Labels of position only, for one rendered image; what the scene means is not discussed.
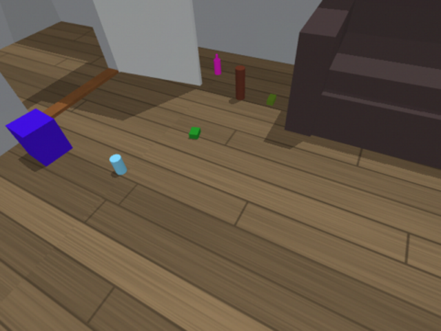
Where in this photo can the sofa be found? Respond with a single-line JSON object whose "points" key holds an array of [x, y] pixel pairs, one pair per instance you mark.
{"points": [[367, 73]]}

